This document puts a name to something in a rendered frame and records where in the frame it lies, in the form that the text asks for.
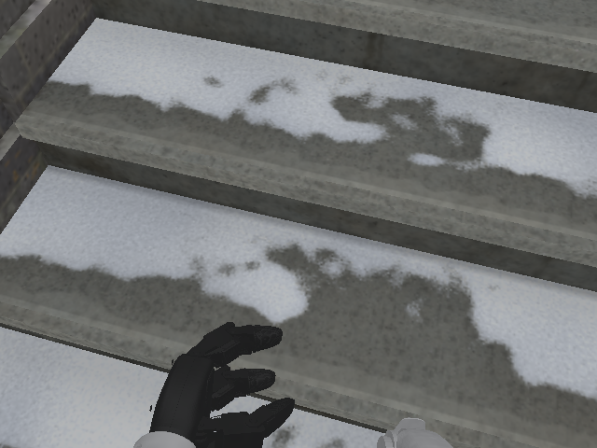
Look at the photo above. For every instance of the robot right shin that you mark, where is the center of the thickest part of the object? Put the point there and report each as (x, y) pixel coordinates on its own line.
(410, 423)

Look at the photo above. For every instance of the left robot hand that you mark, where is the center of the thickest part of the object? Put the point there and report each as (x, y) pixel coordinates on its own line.
(193, 389)

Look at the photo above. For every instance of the right robot thigh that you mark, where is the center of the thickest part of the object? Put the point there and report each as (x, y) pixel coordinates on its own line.
(412, 438)

